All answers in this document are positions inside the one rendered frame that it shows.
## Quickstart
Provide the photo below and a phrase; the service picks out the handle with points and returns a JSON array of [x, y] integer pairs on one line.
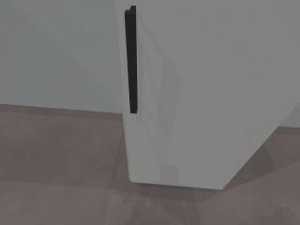
[[131, 42]]

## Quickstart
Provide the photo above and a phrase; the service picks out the fridge door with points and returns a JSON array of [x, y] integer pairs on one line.
[[215, 78]]

